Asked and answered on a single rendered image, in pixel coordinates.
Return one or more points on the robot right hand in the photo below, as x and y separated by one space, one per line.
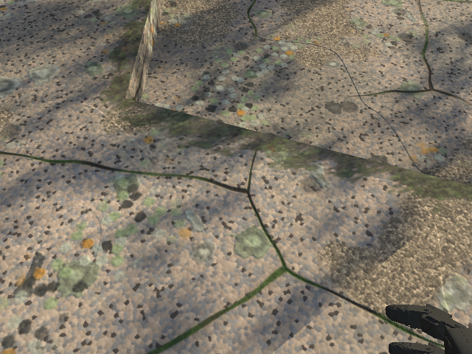
436 323

